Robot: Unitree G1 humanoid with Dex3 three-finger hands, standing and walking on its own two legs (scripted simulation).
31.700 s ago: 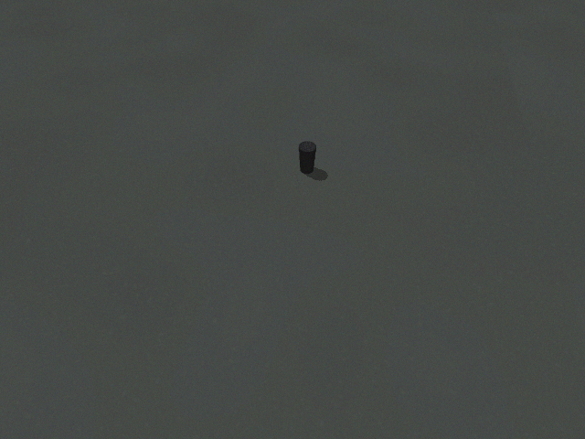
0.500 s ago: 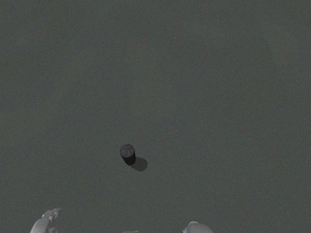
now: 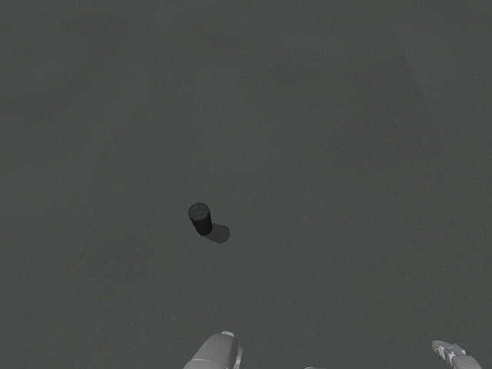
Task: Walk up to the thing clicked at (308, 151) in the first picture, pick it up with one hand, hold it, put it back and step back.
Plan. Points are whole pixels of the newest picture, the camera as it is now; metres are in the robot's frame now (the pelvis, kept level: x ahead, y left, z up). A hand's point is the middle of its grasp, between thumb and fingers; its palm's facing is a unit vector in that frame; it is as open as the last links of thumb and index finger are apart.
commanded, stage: step back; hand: left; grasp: from the side
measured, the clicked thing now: (201, 220) +0.73 +0.27 -0.68
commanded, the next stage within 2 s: stand in 1.70 s
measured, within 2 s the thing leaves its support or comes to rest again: neither
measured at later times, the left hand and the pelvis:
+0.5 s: hand out of the picture -0.10 +0.26 -0.15, palm faces -0.01 -0.91 -0.41, open 7.4 cm; pelvis -0.18 -0.01 -0.01, yaw +0 degrees
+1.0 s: hand out of the picture -0.23 +0.27 -0.14, palm faces +0.07 -0.92 -0.39, open 7.4 cm; pelvis -0.27 -0.01 +0.00, yaw +4 degrees
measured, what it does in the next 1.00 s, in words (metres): walks backwards: left foot, then right foot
